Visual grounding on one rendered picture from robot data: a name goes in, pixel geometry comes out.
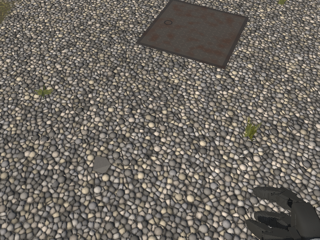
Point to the right robot hand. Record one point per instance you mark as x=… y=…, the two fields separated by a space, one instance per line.
x=303 y=224

